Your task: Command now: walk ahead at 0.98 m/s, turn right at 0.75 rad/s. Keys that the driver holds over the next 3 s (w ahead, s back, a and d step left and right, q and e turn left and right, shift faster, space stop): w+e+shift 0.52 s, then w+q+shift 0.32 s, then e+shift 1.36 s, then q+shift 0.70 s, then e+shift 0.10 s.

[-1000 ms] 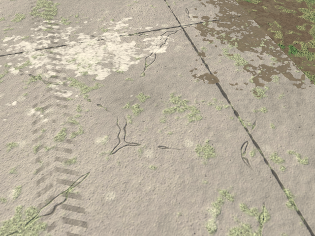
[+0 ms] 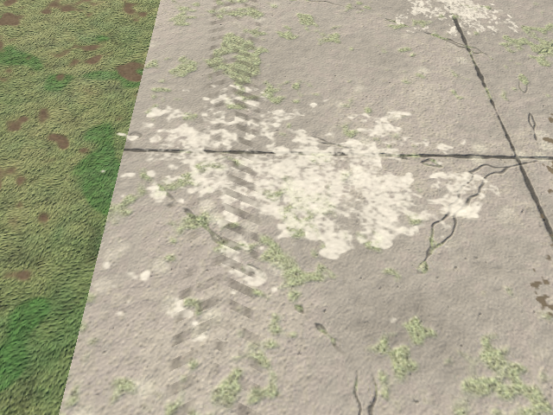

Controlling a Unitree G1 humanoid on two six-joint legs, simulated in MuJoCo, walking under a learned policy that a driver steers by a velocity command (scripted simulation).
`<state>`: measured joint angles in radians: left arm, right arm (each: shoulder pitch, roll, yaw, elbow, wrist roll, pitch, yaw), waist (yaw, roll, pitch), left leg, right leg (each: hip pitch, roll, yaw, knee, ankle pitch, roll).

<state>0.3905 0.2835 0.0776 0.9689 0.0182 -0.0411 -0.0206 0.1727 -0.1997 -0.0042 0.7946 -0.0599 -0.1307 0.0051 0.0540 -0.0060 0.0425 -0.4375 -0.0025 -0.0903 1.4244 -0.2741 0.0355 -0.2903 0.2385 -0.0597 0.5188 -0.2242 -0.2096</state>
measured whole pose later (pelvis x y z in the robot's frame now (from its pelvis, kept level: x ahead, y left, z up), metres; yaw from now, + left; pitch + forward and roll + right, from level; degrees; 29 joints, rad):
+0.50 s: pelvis +0.46 +0.03 +0.02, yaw -27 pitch +2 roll +3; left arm 0.18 0.37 0.08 0.73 0.03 -0.01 -0.05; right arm 0.34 -0.32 -0.07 0.81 -0.03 -0.11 0.00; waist -0.02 -0.05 0.01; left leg -0.17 0.00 0.14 0.40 -0.27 -0.01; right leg -0.65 -0.04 0.00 1.29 -0.25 -0.11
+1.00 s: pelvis +0.84 -0.19 +0.02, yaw -28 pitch +1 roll -1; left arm 0.46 0.27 0.04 0.92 -0.01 -0.10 0.00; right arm 0.17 -0.28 -0.04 0.79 -0.01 -0.07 0.03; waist 0.04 0.03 0.04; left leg -0.66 0.08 -0.01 0.92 -0.16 0.03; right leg -0.04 0.05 -0.10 0.31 -0.30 -0.06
